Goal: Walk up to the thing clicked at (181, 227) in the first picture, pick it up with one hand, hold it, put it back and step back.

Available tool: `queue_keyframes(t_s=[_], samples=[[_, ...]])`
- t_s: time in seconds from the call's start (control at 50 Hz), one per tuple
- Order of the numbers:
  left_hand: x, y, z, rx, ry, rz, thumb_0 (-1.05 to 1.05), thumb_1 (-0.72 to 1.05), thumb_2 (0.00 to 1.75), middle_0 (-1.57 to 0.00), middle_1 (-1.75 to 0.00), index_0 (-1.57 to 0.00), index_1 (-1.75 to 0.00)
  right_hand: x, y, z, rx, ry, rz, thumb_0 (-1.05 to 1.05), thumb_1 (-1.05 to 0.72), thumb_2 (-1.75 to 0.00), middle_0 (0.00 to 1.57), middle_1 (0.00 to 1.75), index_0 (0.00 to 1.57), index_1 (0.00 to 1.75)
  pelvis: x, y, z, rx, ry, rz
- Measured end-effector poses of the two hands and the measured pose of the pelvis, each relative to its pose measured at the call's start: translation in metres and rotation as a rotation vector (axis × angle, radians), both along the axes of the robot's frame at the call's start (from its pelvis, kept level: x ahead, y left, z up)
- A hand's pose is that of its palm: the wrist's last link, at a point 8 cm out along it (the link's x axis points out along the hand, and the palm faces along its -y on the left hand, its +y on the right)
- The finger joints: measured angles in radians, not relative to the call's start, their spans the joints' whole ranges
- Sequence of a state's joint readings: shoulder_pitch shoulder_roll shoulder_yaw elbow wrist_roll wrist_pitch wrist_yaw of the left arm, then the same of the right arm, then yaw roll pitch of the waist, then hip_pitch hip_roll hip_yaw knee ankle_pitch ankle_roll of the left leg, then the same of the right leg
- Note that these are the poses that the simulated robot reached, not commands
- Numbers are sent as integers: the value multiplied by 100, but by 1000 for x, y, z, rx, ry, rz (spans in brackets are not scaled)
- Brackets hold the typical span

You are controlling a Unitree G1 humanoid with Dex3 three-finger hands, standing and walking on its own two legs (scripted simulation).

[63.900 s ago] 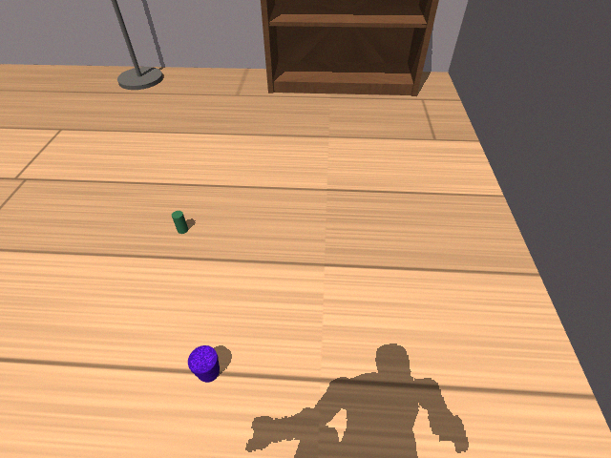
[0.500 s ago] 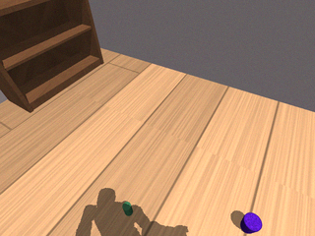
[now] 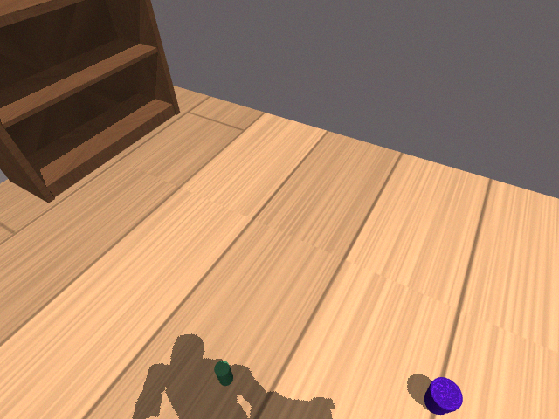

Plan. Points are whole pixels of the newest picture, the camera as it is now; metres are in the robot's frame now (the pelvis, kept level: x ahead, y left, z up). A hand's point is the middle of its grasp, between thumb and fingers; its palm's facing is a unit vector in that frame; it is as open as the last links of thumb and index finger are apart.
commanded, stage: stand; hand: left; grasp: from above
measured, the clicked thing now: (224, 373) +0.43 +0.23 -0.73
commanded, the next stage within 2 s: step back in 0.42 s
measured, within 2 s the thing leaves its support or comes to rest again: neither
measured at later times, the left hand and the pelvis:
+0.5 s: hand out of the picture +0.07 +0.25 -0.16, palm faces +0.01 -0.94 -0.35, open 7.4 cm; pelvis -0.01 +0.00 +0.00, yaw +0 degrees
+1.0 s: hand out of the picture +0.04 +0.30 -0.18, palm faces -0.11 -0.93 -0.36, open 7.4 cm; pelvis -0.09 +0.05 -0.02, yaw -4 degrees
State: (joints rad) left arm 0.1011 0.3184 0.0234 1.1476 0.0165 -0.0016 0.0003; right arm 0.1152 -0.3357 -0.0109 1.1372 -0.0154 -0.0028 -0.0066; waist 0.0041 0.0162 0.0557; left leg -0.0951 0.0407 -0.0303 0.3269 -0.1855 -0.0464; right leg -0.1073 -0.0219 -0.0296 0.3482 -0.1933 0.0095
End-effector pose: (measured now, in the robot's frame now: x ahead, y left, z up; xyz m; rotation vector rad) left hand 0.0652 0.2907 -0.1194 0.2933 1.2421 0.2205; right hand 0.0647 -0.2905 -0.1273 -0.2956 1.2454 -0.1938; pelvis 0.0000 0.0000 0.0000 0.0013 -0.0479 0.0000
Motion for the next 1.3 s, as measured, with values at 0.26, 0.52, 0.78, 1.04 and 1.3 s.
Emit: queue_keyframes(t_s=[0.26,0.52,0.78,1.04,1.3], samples=[[3,-2,1,-1,-8,-15,0,90,90,-21,-30,-20,-30,-2,-3,1,0,1,-4,0,-90,-90,21,30,20,30,-1,-2,0,-1,2,-2],[2,10,-2,14,-17,-2,0,90,90,-21,-30,-21,-30,-4,-8,-1,-12,2,-20,0,-90,-90,21,30,20,30,-14,2,-5,-11,11,-4],[23,65,-25,40,-101,-69,0,90,90,-21,-30,-20,-30,-64,18,8,-117,54,-19,0,-90,-90,21,30,20,30,-57,47,-23,-16,23,-9],[-40,54,-23,30,-21,-139,0,90,90,-21,-30,-20,-30,-101,28,4,-88,-62,-47,0,-90,-90,21,30,20,30,-105,48,-21,-13,19,-88],[-118,37,6,66,-74,-114,0,90,90,-21,-31,-21,-30,-162,5,-7,-54,-57,-50,0,-90,-90,21,30,20,30,-165,33,-17,20,16,-76]])
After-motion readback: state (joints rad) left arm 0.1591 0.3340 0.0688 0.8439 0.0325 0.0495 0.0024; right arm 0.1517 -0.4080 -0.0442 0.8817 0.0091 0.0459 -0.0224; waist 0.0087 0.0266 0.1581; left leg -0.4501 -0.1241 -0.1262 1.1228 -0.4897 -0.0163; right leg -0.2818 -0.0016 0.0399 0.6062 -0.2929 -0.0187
